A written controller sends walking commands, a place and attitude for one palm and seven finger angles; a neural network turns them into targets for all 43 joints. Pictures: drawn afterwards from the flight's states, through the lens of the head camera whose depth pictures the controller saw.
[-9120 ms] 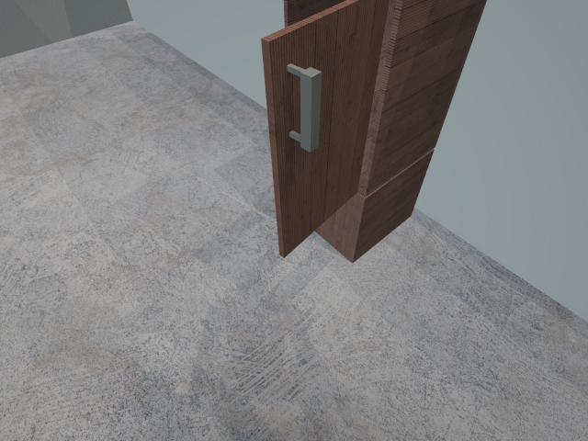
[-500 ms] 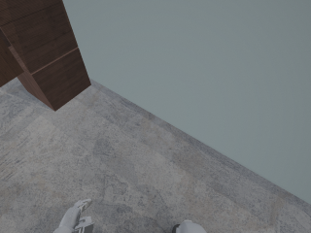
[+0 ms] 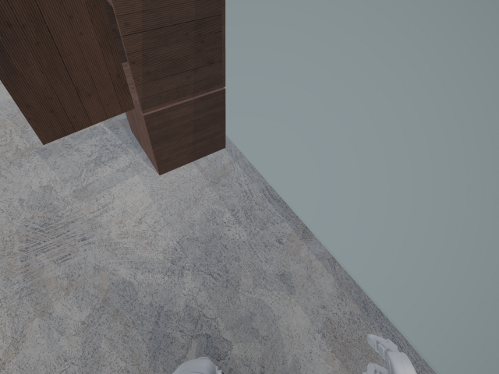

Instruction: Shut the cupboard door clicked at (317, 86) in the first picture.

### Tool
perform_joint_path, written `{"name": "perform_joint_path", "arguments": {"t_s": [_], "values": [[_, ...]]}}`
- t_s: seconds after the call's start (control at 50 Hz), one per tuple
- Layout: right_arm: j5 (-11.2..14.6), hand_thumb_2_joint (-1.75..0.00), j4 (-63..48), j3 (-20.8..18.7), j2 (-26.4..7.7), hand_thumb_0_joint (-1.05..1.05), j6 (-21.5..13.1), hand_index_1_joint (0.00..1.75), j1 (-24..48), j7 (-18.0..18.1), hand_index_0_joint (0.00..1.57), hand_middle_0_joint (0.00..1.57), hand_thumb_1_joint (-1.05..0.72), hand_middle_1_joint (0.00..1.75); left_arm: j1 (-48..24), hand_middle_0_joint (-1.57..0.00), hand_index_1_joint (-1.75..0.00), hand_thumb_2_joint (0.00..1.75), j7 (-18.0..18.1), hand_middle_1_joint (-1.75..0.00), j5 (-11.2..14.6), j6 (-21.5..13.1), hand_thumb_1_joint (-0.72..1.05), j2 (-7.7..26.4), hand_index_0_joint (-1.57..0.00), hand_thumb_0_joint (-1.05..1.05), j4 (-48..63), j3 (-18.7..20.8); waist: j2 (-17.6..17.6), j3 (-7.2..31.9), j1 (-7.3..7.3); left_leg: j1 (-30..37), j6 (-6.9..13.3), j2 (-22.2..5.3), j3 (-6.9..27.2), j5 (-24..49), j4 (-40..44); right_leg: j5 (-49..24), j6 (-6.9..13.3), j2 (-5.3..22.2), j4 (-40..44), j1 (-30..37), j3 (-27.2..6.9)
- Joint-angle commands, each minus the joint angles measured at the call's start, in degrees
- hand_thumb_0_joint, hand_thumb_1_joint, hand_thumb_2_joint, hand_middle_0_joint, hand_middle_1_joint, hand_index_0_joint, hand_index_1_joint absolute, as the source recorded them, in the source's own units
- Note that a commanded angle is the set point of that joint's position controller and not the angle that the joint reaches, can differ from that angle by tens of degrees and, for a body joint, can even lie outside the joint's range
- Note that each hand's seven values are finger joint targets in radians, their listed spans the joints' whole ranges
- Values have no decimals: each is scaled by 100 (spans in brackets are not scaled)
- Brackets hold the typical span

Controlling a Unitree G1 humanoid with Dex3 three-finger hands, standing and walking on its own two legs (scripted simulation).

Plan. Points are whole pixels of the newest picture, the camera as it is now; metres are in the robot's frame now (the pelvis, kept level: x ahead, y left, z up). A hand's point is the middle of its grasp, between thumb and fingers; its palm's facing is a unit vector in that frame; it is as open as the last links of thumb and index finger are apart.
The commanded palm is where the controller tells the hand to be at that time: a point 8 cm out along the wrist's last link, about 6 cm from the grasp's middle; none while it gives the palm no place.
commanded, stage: walk to a spot facing it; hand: left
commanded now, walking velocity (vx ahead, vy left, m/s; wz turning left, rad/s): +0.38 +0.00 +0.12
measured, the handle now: out of the picture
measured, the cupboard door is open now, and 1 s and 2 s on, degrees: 97 97 97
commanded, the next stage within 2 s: turn to face it in 0.78 s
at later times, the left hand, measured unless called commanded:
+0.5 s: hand (192, 247) +0.37 +0.16 -0.14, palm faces -0.07 -0.98 -0.18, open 7.4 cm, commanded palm none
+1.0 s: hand (182, 261) +0.35 +0.18 -0.18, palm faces +0.26 -0.96 -0.14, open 7.3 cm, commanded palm none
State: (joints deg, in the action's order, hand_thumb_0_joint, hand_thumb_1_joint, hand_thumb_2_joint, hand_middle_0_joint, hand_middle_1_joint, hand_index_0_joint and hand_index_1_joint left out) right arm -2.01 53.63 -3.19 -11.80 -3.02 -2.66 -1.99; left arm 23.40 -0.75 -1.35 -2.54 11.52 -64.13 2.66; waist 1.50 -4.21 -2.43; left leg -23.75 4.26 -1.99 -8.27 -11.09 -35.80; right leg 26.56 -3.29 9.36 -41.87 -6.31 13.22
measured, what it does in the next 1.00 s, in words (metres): walks ahead: right foot, then left foot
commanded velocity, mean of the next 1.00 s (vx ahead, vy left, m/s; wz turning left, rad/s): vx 0.28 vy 0.00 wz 0.25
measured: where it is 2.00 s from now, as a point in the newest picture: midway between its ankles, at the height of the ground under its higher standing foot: (252, 281)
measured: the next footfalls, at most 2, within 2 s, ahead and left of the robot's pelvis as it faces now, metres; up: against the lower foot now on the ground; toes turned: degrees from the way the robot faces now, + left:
right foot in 0.52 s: +0.37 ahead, -0.13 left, +0.00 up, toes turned -6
left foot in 1.00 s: +0.55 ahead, +0.12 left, +0.00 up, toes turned +20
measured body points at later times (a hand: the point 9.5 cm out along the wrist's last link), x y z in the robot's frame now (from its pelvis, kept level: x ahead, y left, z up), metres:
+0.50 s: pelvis +0.22 -0.02 +0.01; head +0.25 -0.02 +0.46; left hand +0.37 +0.21 -0.13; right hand +0.10 -0.23 -0.13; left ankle +0.08 +0.08 -0.72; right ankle +0.33 -0.13 -0.71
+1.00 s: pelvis +0.43 +0.02 +0.00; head +0.45 +0.06 +0.45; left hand +0.34 +0.23 -0.17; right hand +0.61 -0.21 -0.12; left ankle +0.51 +0.11 -0.72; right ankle +0.33 -0.13 -0.71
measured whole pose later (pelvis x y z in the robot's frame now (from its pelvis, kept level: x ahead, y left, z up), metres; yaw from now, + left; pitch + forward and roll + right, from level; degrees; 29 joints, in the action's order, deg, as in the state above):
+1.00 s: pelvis +0.43 +0.02 +0.00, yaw +12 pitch -1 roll -2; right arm -1.8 55.4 -3.5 -13.3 -1.0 -4.5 -1.7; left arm 20.4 -0.3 -1.1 -2.8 10.4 -63.1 2.4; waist 1.6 -4.2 -0.9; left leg -24.9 3.7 -2.1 -8.2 -8.5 -35.2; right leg 25.5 -3.4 7.0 -36.0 -3.3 16.0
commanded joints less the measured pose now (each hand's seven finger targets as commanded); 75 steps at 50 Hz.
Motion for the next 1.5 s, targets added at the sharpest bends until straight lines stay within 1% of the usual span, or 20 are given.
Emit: {"name": "perform_joint_path", "arguments": {"t_s": [0.0, 0.06, 0.1, 0.38, 0.42, 0.46, 0.48, 0.5, 0.52, 0.56, 0.64, 0.84, 0.92, 0.94, 0.96, 0.98, 1.02, 1.12, 1.22, 1.48], "values": [[57, -90, 431, -303, -1299, 0, 7, 30, -2168, 284, 20, 20, -90, 30, -1245, -20, -30, 90, 35, -30, 29, -182, 90, 478, -20, 0, 983, 68, -534, 765, 967, 2909, 940, -2106, 3040, 877, 1856, -29, 207, -80, -3438, -3443, -1014], [79, -90, 250, -102, -716, 0, -97, 30, -1324, 293, 20, 20, -90, 30, -615, -20, -30, 90, -57, -30, -42, 16, 90, 230, -20, 0, 635, 62, -752, 176, 342, 1396, 420, -1467, 1811, 99, 2381, -973, 109, 132, -2850, -2728, -1206], [96, -90, 315, -64, -584, 0, -134, 30, -1353, 291, 20, 20, -90, 30, -512, -20, -30, 90, -75, -30, -39, 101, 90, 180, -20, 0, 621, 84, -980, 142, 230, 1253, 401, -1264, 1433, -6, 2614, -1291, 81, 64, -2482, -2660, -1147], [5, -90, 928, 21, -496, 0, -178, 30, -2719, 341, 20, 20, -90, 30, -2512, -20, -30, 90, -155, -30, 11, 50, 90, 151, -20, 0, 1308, 27, -694, -254, 643, 2523, 456, -1362, 925, 2252, 2367, -1852, 340, -355, 251, -2801, -811], [-7, -90, 1011, 22, -572, 0, -159, 30, -2759, 347, 20, 20, -90, 30, -2420, -20, -30, 90, -151, -30, 17, 17, 90, 215, -20, 0, 1296, 38, -645, -160, 557, 2572, 417, -1336, 848, 2971, 2009, -1516, 477, -581, 604, -2187, -634], [42, -90, 1064, 21, -614, 0, -143, 30, -2665, 341, 20, 20, -90, 30, -1257, -20, -30, 90, -105, -30, 6, -70, 90, 443, -20, 0, 958, 113, -321, 392, -12, 2121, 184, -1087, 677, 3839, 586, -1765, 634, -851, 1141, -355, -529], [119, -90, 979, 30, -559, 0, -172, 30, -2476, 310, 20, 20, -90, 30, -217, -20, -30, 90, -58, -30, -30, -134, 90, 741, -20, 0, 658, 240, 0, 976, -468, 968, -23, -755, 456, 3217, -678, -2066, 873, -351, 1135, 1443, -1202], [212, -90, 819, 57, -250, 0, -189, 30, -2608, 305, 20, 20, -90, 30, 636, -20, -30, 90, 19, -30, -47, -159, 90, 1312, -20, 0, 410, 400, 1284, 1682, -644, -686, -340, 206, 130, -607, -2670, -2603, 1525, 1412, 1647, 2909, -3492], [213, -90, 731, 38, -371, 0, -170, 30, -2300, 294, 20, 20, -90, 30, 655, -20, -30, 90, 36, -30, 84, -136, 90, 1411, -20, 0, 370, 395, 888, 1621, -567, -1116, -293, 134, 701, -2089, -3922, -2834, 1778, 1885, 2230, 2449, -4010], [155, -90, 636, -26, -166, 0, -104, 30, -1684, 258, 20, 20, -90, 30, -339, -20, -30, 90, 95, -30, 96, -122, 90, 831, -20, 0, 579, 228, 404, 251, -164, -1276, -291, -419, 996, -1152, -3885, -2436, 1301, 1422, 2667, 589, -2941], [64, -90, 831, 17, 194, 0, 205, 30, -2140, 188, 20, 20, -90, 30, -878, -20, -30, 90, 106, -30, 65, -266, 90, 241, -20, 0, 651, 12, 611, 188, 483, -578, -514, -569, 856, -438, -2882, -2525, 945, 857, 3105, -632, -1276], [75, -90, 87, -4, 77, 0, 207, 30, -240, -42, 20, 20, -90, 30, -323, -20, -30, 90, 121, -30, 4, -257, 90, 593, -20, 0, 370, 105, 653, -63, 96, -1046, -529, -316, 206, -144, -688, -3950, 858, 1032, 2692, 562, -457], [35, -90, 145, -38, -286, 0, 200, 30, -832, 17, 20, 20, -90, 30, -497, -20, -30, 90, 126, -30, 32, -169, 90, 905, -20, 0, 442, 163, 511, 308, 557, 655, -312, 226, -188, -77, 231, -5456, 585, 942, 1081, 253, 22], [1, -90, 271, -110, -583, 0, 186, 30, -1452, 50, 20, 20, -90, 30, -512, -20, -30, 90, 108, -30, 60, -136, 90, 916, -20, 0, 516, 159, 91, 787, 845, 1825, -188, 107, 61, 720, 561, -4930, 369, 761, -120, -298, 150], [-47, -90, 307, -259, -1278, 0, 146, 30, -2057, 103, 20, 20, -90, 30, -399, -20, -30, 90, 60, -30, 125, -91, 90, 640, -20, 0, 719, 136, -1469, 1486, 1016, 3061, 466, -1404, 2157, 2263, 701, -1519, -30, -114, -1925, -1711, 279], [57, -90, 339, -317, -1664, 0, 167, 30, -2308, 208, 20, 20, -90, 30, -698, -20, -30, 90, 76, -30, 141, -58, 90, 559, -20, 0, 982, 83, -1791, 1887, 1078, 3351, 1115, -2259, 3498, 3830, 1160, 1007, -40, -550, -3208, -2497, -544], [102, -90, 134, -277, -1454, 0, 157, 30, -1603, 287, 20, 20, -90, 30, -1167, -20, -30, 90, 153, -30, 84, 60, 90, 589, -20, 0, 1111, 142, -558, 1110, 787, 2032, 987, -2087, 3013, 2675, 1507, 380, -8, -280, -3634, -2766, -1167], [104, -90, -191, -98, -1004, 0, 131, 30, -685, 322, 20, 20, -90, 30, -556, -20, -30, 90, 96, -30, 9, 335, 90, 466, -20, 0, 904, 210, -908, 784, 142, 889, 384, -1079, 1826, 1622, 1856, -863, -150, -239, -2888, -2320, -1374], [105, -90, -169, -185, -1069, 0, 204, 30, -966, 297, 20, 20, -90, 30, -1012, -20, -30, 90, 144, -30, -4, 395, 90, 549, -20, 0, 1188, 248, -390, 844, 250, 1332, 376, -1024, 2422, 1083, 1986, -1087, -262, -355, -2488, -2767, -1501], [58, -90, 62, -291, -1009, 0, 328, 30, -1748, 346, 20, 20, -90, 30, -2186, -20, -30, 90, 227, -30, 54, 368, 90, 680, -20, 0, 1777, 183, -736, 808, 560, 2201, 582, -954, 3527, 2466, 1489, -399, -239, -711, -1278, -2795, -1718]]}}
